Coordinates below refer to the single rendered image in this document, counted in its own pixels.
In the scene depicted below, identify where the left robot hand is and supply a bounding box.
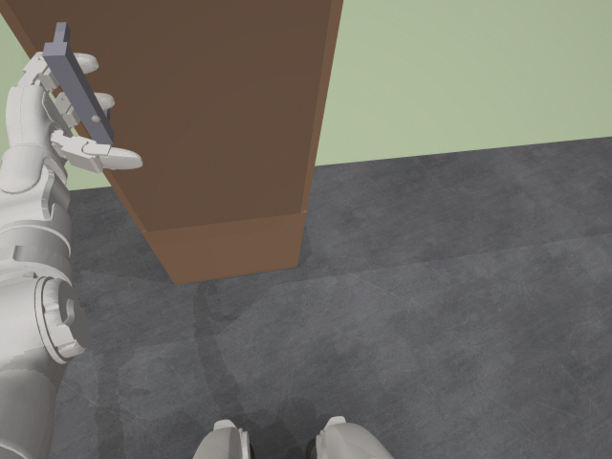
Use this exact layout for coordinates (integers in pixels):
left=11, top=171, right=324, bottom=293
left=6, top=52, right=142, bottom=174

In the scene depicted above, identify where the left robot upper arm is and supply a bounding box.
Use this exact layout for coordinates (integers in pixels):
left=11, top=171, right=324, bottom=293
left=0, top=276, right=90, bottom=459

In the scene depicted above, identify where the left robot forearm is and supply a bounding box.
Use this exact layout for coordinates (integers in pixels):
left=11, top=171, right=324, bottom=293
left=0, top=145, right=74, bottom=288

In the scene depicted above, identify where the handle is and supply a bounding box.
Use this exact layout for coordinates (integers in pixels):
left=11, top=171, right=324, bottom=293
left=42, top=22, right=114, bottom=144

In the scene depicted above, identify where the left robot shin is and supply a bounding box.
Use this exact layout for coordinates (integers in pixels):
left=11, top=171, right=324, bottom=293
left=213, top=420, right=239, bottom=430

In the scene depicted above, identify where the robot right thigh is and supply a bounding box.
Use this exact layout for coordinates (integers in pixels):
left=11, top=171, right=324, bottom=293
left=316, top=423, right=394, bottom=459

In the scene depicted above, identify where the cupboard door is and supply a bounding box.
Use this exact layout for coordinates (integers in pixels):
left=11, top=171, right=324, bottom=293
left=6, top=0, right=332, bottom=231

